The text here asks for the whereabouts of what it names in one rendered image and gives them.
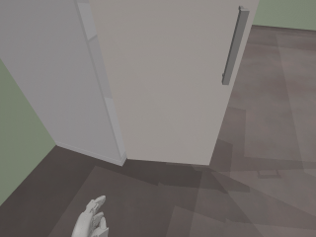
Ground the handle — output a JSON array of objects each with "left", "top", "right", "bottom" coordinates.
[{"left": 221, "top": 5, "right": 250, "bottom": 85}]

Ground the fridge door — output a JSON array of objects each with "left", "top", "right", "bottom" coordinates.
[{"left": 89, "top": 0, "right": 260, "bottom": 166}]

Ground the robot left hand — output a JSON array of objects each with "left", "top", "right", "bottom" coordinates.
[{"left": 71, "top": 196, "right": 109, "bottom": 237}]

